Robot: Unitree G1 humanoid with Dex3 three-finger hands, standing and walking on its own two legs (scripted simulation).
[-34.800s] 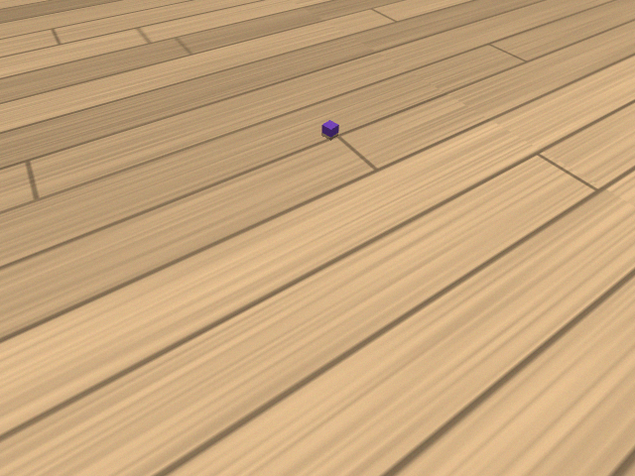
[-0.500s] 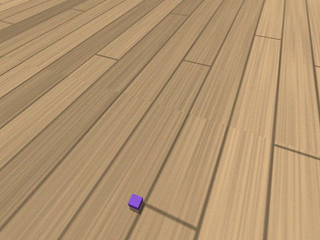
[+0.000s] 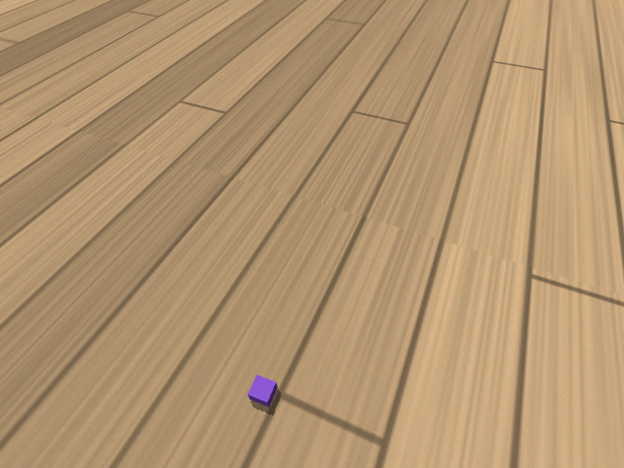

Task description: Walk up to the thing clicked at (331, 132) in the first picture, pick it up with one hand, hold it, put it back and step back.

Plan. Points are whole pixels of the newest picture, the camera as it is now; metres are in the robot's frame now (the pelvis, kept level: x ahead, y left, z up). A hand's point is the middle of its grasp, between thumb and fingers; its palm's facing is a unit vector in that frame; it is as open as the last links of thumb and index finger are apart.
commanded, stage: step back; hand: left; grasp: from above
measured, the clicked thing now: (262, 390) +0.44 +0.20 -0.76
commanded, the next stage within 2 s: none
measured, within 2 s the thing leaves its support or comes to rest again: neither
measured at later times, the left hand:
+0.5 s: hand out of the picture +0.05 +0.29 -0.18, palm faces -0.11 -0.93 -0.35, open 7.4 cm
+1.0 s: hand out of the picture -0.04 +0.28 -0.15, palm faces -0.05 -0.92 -0.40, open 7.4 cm
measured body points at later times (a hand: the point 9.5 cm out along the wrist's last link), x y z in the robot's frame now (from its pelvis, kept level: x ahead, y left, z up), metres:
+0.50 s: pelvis -0.08 +0.04 -0.01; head +0.00 +0.06 +0.43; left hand +0.06 +0.34 -0.15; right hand -0.02 -0.27 -0.13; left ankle -0.05 +0.14 -0.75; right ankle -0.11 -0.09 -0.68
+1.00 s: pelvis -0.19 +0.03 -0.02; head -0.12 +0.02 +0.42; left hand -0.04 +0.33 -0.13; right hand -0.12 -0.30 -0.15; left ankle -0.22 +0.16 -0.73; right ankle -0.13 -0.08 -0.75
